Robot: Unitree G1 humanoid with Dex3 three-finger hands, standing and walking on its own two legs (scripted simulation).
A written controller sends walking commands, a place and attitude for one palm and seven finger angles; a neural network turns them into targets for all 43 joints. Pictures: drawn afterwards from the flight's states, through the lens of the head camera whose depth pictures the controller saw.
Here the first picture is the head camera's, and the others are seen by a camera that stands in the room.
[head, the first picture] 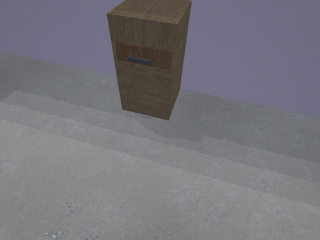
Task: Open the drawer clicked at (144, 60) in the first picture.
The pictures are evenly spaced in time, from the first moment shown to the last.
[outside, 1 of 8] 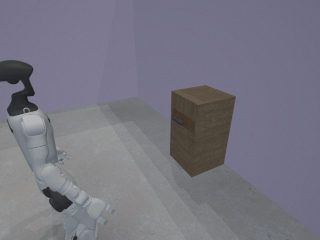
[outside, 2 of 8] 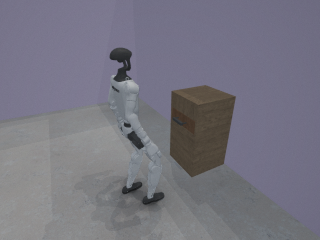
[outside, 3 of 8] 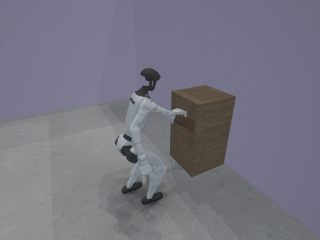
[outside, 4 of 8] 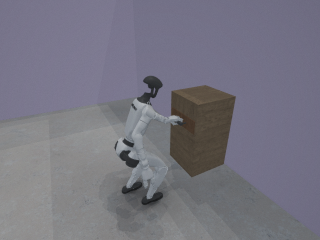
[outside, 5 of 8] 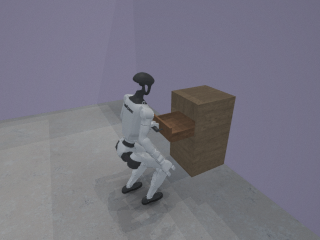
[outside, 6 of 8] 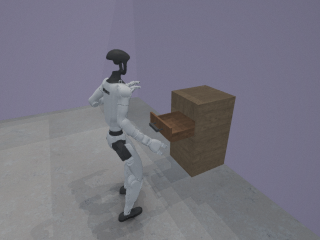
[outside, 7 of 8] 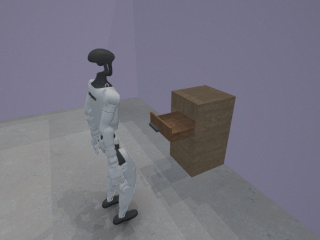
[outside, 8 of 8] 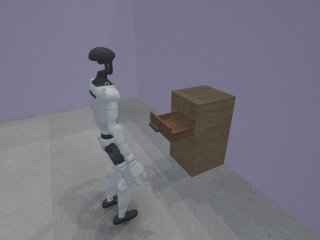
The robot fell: no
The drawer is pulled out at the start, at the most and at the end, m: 0.00 0.26 0.26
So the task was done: yes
